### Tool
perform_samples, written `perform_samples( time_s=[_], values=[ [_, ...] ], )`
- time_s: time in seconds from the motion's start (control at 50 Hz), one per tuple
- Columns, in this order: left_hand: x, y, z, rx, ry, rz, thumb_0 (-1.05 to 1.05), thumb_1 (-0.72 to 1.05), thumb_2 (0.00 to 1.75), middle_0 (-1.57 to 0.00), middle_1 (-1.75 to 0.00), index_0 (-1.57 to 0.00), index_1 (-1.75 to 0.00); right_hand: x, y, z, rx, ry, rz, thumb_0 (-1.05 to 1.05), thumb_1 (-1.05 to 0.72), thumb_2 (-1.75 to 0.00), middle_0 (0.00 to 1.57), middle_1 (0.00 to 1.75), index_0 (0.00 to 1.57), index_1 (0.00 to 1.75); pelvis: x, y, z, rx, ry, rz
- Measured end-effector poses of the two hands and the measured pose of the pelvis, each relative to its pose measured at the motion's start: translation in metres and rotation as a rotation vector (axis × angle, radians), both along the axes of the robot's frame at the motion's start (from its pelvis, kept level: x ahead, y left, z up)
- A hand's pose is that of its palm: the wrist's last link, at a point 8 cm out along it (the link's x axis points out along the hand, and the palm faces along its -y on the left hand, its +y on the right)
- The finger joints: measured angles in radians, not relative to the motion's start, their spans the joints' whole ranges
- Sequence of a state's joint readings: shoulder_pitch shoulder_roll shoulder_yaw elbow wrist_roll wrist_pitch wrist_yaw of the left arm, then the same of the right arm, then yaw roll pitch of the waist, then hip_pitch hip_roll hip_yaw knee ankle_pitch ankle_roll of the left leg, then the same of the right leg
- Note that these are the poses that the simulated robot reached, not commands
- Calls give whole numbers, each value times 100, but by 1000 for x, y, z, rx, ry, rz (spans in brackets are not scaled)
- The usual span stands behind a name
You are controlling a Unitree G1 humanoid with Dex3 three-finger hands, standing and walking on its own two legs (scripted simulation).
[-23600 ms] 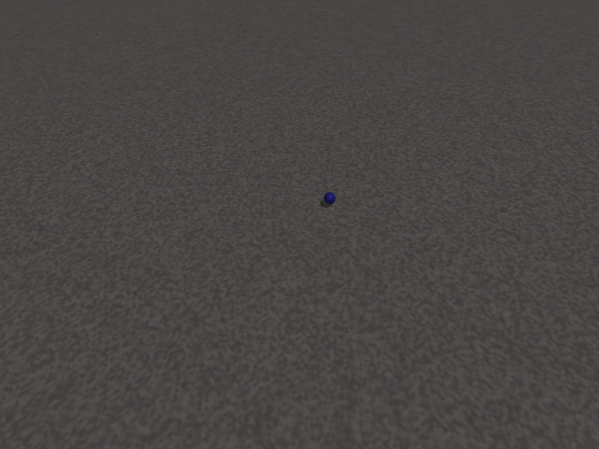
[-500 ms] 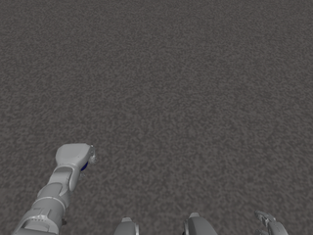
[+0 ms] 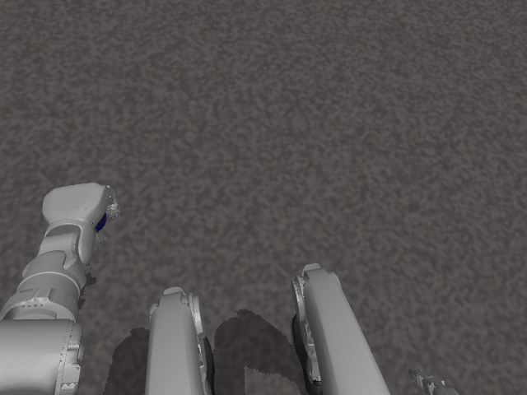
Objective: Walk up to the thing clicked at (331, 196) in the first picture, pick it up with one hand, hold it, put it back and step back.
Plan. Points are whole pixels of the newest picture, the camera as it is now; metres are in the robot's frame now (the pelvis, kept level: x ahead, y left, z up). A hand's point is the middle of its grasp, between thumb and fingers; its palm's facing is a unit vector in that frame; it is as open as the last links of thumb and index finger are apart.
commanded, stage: crouch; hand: left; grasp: from above
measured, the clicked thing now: (88, 218) +0.44 +0.26 -0.16
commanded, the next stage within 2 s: lower in 1.06 s
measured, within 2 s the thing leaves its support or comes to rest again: neither
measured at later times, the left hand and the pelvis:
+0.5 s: hand (107, 226) +0.45 +0.27 -0.26, palm faces -0.45 -0.03 -0.89, open 6.2 cm; pelvis -0.01 +0.00 -0.11, yaw -2 degrees
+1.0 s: hand (116, 227) +0.47 +0.27 -0.32, palm faces -0.45 -0.03 -0.89, open 6.4 cm; pelvis -0.01 +0.00 -0.16, yaw -4 degrees
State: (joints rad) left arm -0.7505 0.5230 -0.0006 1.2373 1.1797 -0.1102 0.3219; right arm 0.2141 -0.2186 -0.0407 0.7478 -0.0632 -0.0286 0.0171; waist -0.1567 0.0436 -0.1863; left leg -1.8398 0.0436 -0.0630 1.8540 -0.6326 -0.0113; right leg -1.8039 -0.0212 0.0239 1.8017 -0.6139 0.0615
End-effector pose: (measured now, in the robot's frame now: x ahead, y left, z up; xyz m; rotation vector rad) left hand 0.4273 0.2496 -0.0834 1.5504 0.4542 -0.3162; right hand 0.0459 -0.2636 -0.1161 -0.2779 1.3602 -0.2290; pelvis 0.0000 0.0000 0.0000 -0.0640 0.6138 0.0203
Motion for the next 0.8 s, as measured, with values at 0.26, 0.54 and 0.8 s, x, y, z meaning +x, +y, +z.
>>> perform_samples(
  time_s=[0.26,0.54,0.8],
  values=[
    [20,12,-87,-3,-55,-3,-3,37,36,-69,-57,-100,-59,22,-15,-62,-27,6,116,0,-91,-90,20,30,20,30,-3,-4,-72,-26,32,3],
    [35,16,-126,-18,-20,27,-3,36,37,-69,-56,-100,-59,2,-17,-95,-16,60,106,0,-92,-90,20,30,20,30,-6,-3,-111,-36,13,-12],
    [38,16,-162,-31,-16,-1,-4,37,35,-69,-56,-99,-58,-28,-12,-124,-8,120,98,0,-92,-90,20,30,20,30,-13,-1,-147,-47,-18,-16]
  ],
)
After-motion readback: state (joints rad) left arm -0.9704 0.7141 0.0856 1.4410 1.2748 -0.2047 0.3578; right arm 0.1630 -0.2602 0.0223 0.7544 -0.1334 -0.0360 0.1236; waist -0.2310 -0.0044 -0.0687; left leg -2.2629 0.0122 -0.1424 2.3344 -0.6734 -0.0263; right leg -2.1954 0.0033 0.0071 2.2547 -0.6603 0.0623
